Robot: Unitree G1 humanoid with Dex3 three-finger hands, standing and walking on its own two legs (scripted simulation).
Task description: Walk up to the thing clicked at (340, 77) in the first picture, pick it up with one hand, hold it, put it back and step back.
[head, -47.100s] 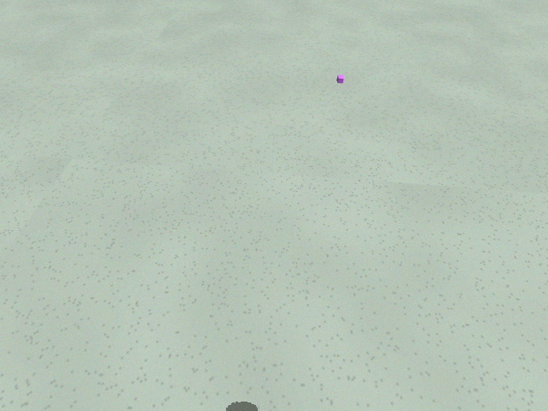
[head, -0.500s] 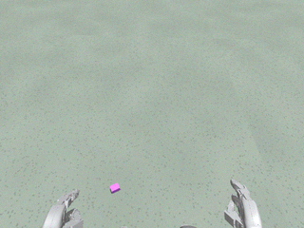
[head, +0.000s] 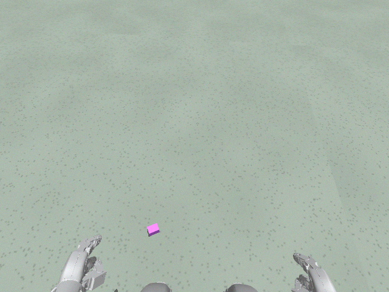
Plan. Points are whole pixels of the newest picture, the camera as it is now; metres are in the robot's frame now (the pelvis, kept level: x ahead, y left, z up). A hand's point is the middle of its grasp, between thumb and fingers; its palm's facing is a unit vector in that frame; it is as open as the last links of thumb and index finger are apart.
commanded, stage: stand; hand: left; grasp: from above
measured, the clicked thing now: (153, 229) +0.47 +0.21 -0.71
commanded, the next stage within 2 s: none
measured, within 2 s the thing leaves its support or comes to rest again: neither
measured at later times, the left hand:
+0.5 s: hand out of the picture +0.05 +0.24 -0.12, palm faces +0.05 -0.95 -0.32, open 7.4 cm
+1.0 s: hand out of the picture +0.05 +0.24 -0.11, palm faces +0.04 -0.94 -0.34, open 7.4 cm
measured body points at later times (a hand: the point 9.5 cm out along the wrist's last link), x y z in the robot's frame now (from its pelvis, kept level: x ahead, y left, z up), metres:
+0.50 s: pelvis +0.00 +0.00 +0.04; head +0.00 +0.00 +0.49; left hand +0.04 +0.29 -0.10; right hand +0.08 -0.27 -0.10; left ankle +0.01 +0.13 -0.70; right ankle +0.01 -0.14 -0.70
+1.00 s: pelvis +0.01 -0.01 +0.05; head +0.01 -0.01 +0.50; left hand +0.05 +0.28 -0.09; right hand +0.07 -0.29 -0.09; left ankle +0.01 +0.13 -0.70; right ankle +0.01 -0.14 -0.70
